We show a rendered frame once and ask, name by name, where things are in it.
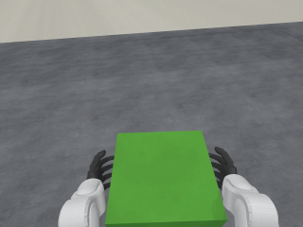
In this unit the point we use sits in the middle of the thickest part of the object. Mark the left robot forearm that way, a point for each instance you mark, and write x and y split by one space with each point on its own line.
85 207

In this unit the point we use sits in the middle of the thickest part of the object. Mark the right robot forearm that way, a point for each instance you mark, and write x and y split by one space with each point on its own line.
249 207

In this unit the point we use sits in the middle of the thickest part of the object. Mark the left robot hand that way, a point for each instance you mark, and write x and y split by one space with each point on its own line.
97 169

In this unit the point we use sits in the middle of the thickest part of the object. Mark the carton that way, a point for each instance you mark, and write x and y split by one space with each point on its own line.
163 179

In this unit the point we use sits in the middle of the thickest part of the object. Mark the right robot hand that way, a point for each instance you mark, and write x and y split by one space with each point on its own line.
226 165

